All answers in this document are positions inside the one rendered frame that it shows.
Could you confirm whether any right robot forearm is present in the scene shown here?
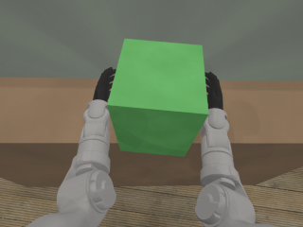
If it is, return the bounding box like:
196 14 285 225
200 108 249 199

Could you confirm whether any carton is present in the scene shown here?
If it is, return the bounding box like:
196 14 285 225
107 39 209 157

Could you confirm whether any left robot forearm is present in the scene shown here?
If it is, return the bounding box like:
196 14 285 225
56 99 111 210

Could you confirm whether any robot right hand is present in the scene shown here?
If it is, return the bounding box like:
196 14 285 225
205 72 223 110

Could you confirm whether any robot left upper arm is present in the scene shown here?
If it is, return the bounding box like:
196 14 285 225
26 169 116 227

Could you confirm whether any robot right upper arm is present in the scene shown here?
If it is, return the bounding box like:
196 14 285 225
195 183 278 227

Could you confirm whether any robot left hand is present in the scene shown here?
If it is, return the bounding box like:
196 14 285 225
93 67 116 102

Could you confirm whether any pedestal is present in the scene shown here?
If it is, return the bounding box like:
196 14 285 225
0 77 303 187

